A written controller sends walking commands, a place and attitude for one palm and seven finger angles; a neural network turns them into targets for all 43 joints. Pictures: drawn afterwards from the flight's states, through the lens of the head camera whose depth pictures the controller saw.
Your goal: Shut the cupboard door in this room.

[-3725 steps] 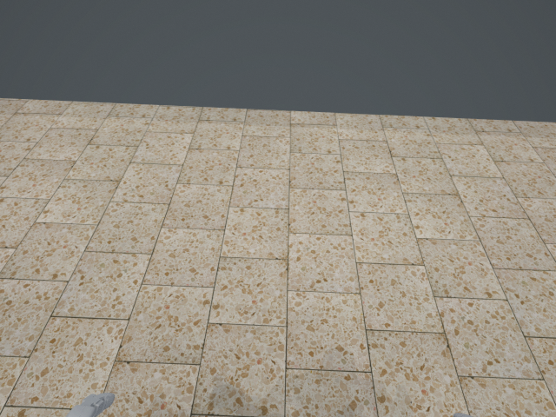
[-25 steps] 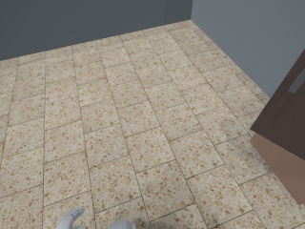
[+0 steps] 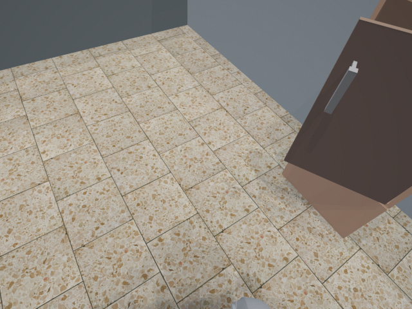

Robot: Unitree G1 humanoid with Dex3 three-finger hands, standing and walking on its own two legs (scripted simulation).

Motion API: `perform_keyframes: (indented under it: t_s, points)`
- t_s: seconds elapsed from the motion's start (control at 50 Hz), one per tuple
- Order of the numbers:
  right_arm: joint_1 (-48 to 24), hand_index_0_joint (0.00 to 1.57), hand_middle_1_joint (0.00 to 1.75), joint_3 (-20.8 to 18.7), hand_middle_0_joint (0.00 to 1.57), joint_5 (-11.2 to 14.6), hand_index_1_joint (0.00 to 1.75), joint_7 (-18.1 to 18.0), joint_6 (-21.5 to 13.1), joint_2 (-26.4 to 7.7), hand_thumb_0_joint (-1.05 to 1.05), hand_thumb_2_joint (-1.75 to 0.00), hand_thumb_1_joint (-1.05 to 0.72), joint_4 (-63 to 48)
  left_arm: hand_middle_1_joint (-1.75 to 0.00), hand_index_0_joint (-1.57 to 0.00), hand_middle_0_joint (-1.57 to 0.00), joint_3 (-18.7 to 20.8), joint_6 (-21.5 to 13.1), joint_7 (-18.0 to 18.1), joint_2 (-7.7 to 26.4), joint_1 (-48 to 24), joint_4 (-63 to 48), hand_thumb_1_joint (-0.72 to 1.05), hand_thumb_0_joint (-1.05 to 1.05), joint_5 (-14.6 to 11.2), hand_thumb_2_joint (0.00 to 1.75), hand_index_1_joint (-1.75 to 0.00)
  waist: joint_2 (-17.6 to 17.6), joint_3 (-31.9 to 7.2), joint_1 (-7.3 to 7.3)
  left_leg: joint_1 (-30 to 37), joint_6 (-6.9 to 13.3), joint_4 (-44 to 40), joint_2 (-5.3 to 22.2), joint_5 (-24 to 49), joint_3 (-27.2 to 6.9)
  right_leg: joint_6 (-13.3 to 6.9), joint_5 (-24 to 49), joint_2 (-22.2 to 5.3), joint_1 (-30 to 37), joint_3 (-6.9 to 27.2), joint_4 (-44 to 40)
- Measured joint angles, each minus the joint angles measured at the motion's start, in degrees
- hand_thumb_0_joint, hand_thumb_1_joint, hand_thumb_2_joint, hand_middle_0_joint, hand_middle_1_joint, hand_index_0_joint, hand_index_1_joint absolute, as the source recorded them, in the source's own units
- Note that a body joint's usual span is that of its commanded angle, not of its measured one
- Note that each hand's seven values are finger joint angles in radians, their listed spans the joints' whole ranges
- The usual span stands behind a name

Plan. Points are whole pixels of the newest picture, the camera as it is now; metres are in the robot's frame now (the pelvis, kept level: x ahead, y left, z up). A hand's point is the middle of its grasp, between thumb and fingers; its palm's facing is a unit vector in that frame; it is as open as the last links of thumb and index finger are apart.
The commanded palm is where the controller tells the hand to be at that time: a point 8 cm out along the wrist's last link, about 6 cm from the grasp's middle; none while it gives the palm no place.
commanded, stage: turn to face it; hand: left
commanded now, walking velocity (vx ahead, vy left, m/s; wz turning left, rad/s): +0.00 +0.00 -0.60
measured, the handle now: (341, 87) +0.69 -0.34 +0.04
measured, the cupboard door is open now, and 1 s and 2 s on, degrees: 29 29 29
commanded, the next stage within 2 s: take the last steps up to it in 0.68 s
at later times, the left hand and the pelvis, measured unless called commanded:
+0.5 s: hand out of the picture +0.12 +0.13 -0.15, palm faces -0.20 -0.95 -0.24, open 7.3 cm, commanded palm none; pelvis +0.00 -0.04 +0.00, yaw -14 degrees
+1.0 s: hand (154, 296) +0.16 +0.12 -0.16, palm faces -0.42 -0.88 -0.22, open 7.4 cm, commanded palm none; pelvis +0.02 -0.04 +0.00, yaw -25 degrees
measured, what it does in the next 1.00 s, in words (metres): steps on the spot, turning right: right foot, then left foot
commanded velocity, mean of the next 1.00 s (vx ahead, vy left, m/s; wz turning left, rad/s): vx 0.07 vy -0.04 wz -0.34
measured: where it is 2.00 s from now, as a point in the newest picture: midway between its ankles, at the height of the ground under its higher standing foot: outside the picture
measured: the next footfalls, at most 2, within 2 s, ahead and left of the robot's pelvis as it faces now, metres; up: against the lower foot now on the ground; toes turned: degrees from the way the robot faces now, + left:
right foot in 0.16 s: +0.02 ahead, -0.14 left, +0.00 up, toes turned -11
left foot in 0.64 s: +0.08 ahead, +0.08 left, +0.00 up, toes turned -15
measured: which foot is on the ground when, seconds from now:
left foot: down 0.00-0.18, up 0.20-0.62, down 0.64-1.00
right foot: up 0.00-0.14, down 0.16-0.64, up 0.66-1.00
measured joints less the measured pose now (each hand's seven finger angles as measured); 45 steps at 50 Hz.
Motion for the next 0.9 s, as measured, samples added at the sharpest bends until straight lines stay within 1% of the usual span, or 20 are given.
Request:
perform_keyframes:
  t_s: [0.06,0.12,0.16,0.18,0.2,0.24,0.28,0.34,0.4,0.48,0.54,0.58,0.62,0.64,0.66,0.7,0.74,0.78,0.82,0.9]
  points:
    - [0.1,0.21,0.30,-0.6,0.20,0.0,0.30,0.2,0.0,-0.7,0.01,-0.90,-0.90,0.4,-0.30,-0.20,-0.20,-0.2,0.0,-0.1,-0.2,-0.5,0.0,0.91,0.01,0.0,0.90,-0.30,1.2,0.5,-0.46,0.5,-0.6,0.8,1.5,-0.7,2.0,-0.2,-0.4,-1.0,3.1,-1.2,-7.8]
    - [0.4,0.21,0.30,-1.3,0.20,0.0,0.30,0.6,0.4,-1.7,0.01,-0.90,-0.90,1.0,-0.30,-0.20,-0.20,-0.6,-0.4,-0.1,-0.6,-1.1,-0.1,0.91,0.01,-0.1,0.90,-0.30,2.5,0.8,-1.06,0.2,-1.6,3.6,3.0,-2.5,4.1,-1.0,0.8,-1.0,6.8,-2.4,-16.5]
    - [1.0,0.21,0.30,-1.8,0.20,0.3,0.30,0.9,0.7,-2.7,0.00,-0.90,-0.90,1.3,-0.30,-0.20,-0.20,-0.9,-1.0,-0.2,-0.8,-1.4,-0.5,0.91,0.01,0.0,0.90,-0.30,3.2,0.5,-1.32,-0.7,-2.6,7.2,4.0,-4.5,5.2,-1.9,6.2,-0.7,10.3,-3.3,-24.4]
    - [1.3,0.21,0.30,-2.1,0.20,0.5,0.30,1.0,1.0,-3.3,0.01,-0.90,-0.90,1.6,-0.30,-0.20,-0.20,-1.1,-1.6,-0.1,-1.1,-1.6,-0.6,0.91,0.01,0.1,0.90,-0.30,3.9,0.4,-1.38,-2.0,-2.9,10.1,4.8,-5.7,4.9,-3.4,6.5,-0.2,11.2,-3.3,-26.3]
    - [1.0,0.21,0.30,-2.5,0.20,0.7,0.30,1.0,1.7,-4.1,0.01,-0.90,-0.90,2.1,-0.30,-0.20,-0.20,-1.3,-2.2,0.2,-1.7,-2.0,-0.5,0.91,0.01,0.1,0.90,-0.30,4.9,0.6,-1.48,-3.8,-3.2,14.8,4.7,-9.7,2.5,-4.5,5.9,0.5,10.7,-3.2,-25.3]
    - [0.4,0.21,0.30,-2.8,0.20,0.9,0.30,0.6,3.1,-5.2,0.01,-0.90,-0.90,2.8,-0.30,-0.20,-0.20,-2.0,-3.1,1.0,-2.7,-2.2,-0.6,0.91,0.01,0.0,0.90,-0.30,5.7,0.8,-1.64,-8.4,-3.4,25.8,2.1,-14.4,-2.5,-5.7,5.2,0.7,10.4,-2.6,-24.6]
    - [-0.4,0.20,0.30,-3.0,0.20,0.9,0.30,0.5,3.7,-5.6,0.01,-0.90,-0.91,3.2,-0.30,-0.20,-0.20,-2.3,-3.2,1.7,-3.5,-1.8,-0.8,0.91,0.01,-0.1,0.90,-0.30,5.4,0.7,-1.40,-12.0,-3.6,33.4,0.0,-13.1,-5.0,-5.9,6.5,0.7,11.0,-1.4,-26.7]
    - [-1.5,0.20,0.30,-3.0,0.20,0.8,0.30,0.9,3.4,-5.3,0.01,-0.90,-0.91,2.7,-0.30,-0.20,-0.20,-2.6,-3.0,2.1,-3.8,-1.0,-0.5,0.91,0.01,-0.1,0.90,-0.30,4.4,0.3,-1.48,-15.0,-4.2,36.1,-1.3,-8.2,-6.6,-6.2,9.0,1.1,11.9,0.4,-30.5]
    - [-1.8,0.20,0.30,-2.8,0.20,0.7,0.30,1.2,3.0,-4.6,0.01,-0.90,-0.91,2.1,-0.30,-0.21,-0.20,-2.8,-3.1,2.1,-4.0,-0.4,0.0,0.91,0.01,0.0,0.90,-0.30,3.6,-0.3,-1.59,-15.5,-4.6,33.6,-1.9,-5.8,-7.8,-6.4,10.5,1.7,12.4,1.5,-33.0]
    - [-2.2,0.20,0.30,-2.4,0.20,0.8,0.30,1.1,2.8,-3.7,0.01,-0.90,-0.91,2.2,-0.30,-0.21,-0.21,-2.9,-3.4,2.1,-4.4,0.3,0.4,0.91,0.01,0.1,0.90,-0.30,2.7,-1.1,-0.95,-13.5,-4.7,27.6,-2.7,-6.7,-8.6,-6.4,11.1,2.7,12.9,2.8,-34.0]
    - [-2.7,0.20,0.30,-2.1,0.20,1.1,0.30,0.9,2.7,-2.9,0.01,-0.90,-0.91,2.3,-0.30,-0.21,-0.21,-2.7,-3.3,2.2,-4.3,0.9,0.9,0.91,0.01,0.3,0.90,-0.30,1.8,-1.5,-0.24,-10.8,-4.2,21.6,-3.7,-8.2,-8.4,-6.1,10.9,3.3,12.7,3.9,-33.7]
    - [-2.9,0.20,0.30,-1.8,0.20,1.3,0.30,0.7,2.3,-2.3,0.01,-0.90,-0.91,2.3,-0.30,-0.21,-0.21,-2.5,-3.2,2.3,-4.1,1.3,1.3,0.91,0.01,0.3,0.90,-0.30,1.0,-1.7,0.14,-8.2,-3.8,15.6,-4.5,-7.5,-8.2,-5.7,10.5,3.5,12.4,4.7,-32.9]
    - [-2.8,0.20,0.30,-1.4,0.20,1.4,0.30,0.6,1.6,-1.8,0.01,-0.90,-0.91,2.0,-0.30,-0.21,-0.21,-2.3,-2.8,2.4,-3.7,1.7,1.9,0.91,0.01,0.1,0.90,-0.30,0.5,-2.1,0.13,-4.4,-3.2,7.3,-5.0,-2.6,-7.9,-5.0,9.6,4.0,11.7,5.3,-31.2]
    - [-2.5,0.20,0.30,-1.2,0.20,1.3,0.30,0.5,1.0,-1.8,0.01,-0.90,-0.91,1.9,-0.30,-0.21,-0.21,-2.2,-2.5,2.4,-3.6,2.0,2.0,0.91,0.01,-0.1,0.90,-0.30,0.8,-2.5,-0.04,-2.7,-1.9,3.3,-4.7,-1.2,-8.0,-4.6,8.9,4.6,11.0,5.4,-29.9]
    - [-2.4,0.20,0.30,-1.0,0.20,1.1,0.30,0.4,0.6,-1.2,0.01,-0.90,-0.91,2.1,-0.30,-0.21,-0.21,-2.0,-2.2,2.4,-3.1,1.9,2.4,0.91,0.01,-0.3,0.90,-0.30,-0.1,-2.5,-0.22,-2.6,-0.4,3.3,-5.1,-1.6,-7.5,-4.3,6.9,4.3,10.0,5.7,-27.7]
    - [-2.1,0.20,0.30,-0.3,0.20,0.5,0.30,0.2,0.6,-0.3,0.01,-0.90,-0.91,2.1,-0.30,-0.21,-0.20,-1.7,-1.5,2.3,-2.3,1.7,2.9,0.91,0.01,-0.3,0.90,-0.30,-1.4,-2.1,0.07,-2.1,1.0,3.8,-5.1,-2.3,-6.0,-3.8,0.4,4.0,7.5,5.3,-19.6]
    - [-1.4,0.21,0.30,0.3,0.20,0.1,0.30,-0.1,0.4,0.3,0.01,-0.90,-0.90,2.2,-0.30,-0.20,-0.20,-1.4,-1.1,2.0,-1.9,1.6,3.2,0.91,0.01,0.0,0.90,-0.30,-1.6,-1.9,0.00,-1.1,1.3,2.4,-4.6,-1.7,-5.2,-3.0,-1.6,3.5,4.9,4.0,-11.1]
    - [-0.7,0.21,0.30,0.5,0.20,-0.1,0.30,-0.3,0.4,0.6,0.01,-0.90,-0.90,2.4,-0.30,-0.20,-0.20,-1.2,-0.9,1.7,-1.7,1.3,3.3,0.91,0.01,0.0,0.90,-0.30,-1.0,-1.5,-0.06,-0.2,1.2,0.7,-4.0,-0.8,-4.7,-2.4,-1.7,2.7,3.7,3.0,-6.5]
    - [-0.3,0.21,0.30,0.6,0.20,-0.1,0.30,-0.3,0.4,0.6,0.01,-0.90,-0.90,3.0,-0.30,-0.20,-0.20,-1.2,-1.0,1.5,-1.7,1.0,3.3,0.91,0.01,0.0,0.90,-0.30,-0.2,-1.1,-0.11,0.5,1.1,-0.4,-3.3,-0.3,-4.2,-2.0,-1.4,1.7,4.0,2.1,-6.7]
    - [1.1,0.21,0.30,0.1,0.20,-0.4,0.30,0.0,0.2,0.4,0.01,-0.90,-0.90,4.1,-0.30,-0.20,-0.20,-1.4,-0.9,0.8,-1.8,0.9,3.7,0.91,0.01,0.1,0.90,-0.30,1.3,-1.2,-0.77,1.2,0.4,-0.8,-1.9,-0.6,-2.6,-1.9,-1.4,0.2,6.3,0.4,-11.9]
